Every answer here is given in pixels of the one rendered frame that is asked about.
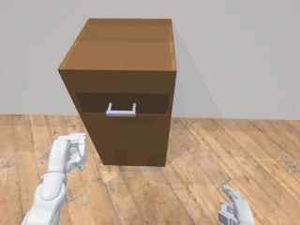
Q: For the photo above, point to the handle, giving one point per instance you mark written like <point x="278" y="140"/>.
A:
<point x="121" y="113"/>

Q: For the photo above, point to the robot left forearm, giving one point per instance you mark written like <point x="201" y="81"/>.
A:
<point x="49" y="198"/>

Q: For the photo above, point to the right robot hand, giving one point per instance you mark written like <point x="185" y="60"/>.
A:
<point x="237" y="213"/>

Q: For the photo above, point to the drawer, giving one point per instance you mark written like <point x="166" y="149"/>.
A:
<point x="146" y="103"/>

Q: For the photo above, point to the left robot hand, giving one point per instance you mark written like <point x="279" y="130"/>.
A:
<point x="62" y="158"/>

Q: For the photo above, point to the cabinet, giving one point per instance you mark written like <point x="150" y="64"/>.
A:
<point x="124" y="55"/>

